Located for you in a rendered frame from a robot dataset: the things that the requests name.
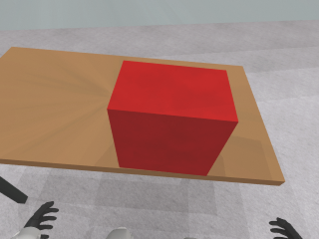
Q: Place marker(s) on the robot left thigh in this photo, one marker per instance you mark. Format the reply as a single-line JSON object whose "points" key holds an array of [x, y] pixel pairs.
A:
{"points": [[120, 233]]}

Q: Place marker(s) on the table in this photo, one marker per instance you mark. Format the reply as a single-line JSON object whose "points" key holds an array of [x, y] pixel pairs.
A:
{"points": [[53, 113]]}

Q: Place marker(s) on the carton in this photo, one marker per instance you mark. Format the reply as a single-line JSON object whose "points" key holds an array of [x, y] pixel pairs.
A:
{"points": [[170, 118]]}

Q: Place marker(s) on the robot right hand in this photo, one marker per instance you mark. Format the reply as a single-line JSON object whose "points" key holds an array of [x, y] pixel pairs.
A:
{"points": [[287, 230]]}

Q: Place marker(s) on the left robot forearm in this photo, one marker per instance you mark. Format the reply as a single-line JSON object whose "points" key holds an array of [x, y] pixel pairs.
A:
{"points": [[28, 233]]}

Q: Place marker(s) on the robot left hand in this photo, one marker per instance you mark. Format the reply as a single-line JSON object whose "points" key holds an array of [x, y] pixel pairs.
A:
{"points": [[39, 217]]}

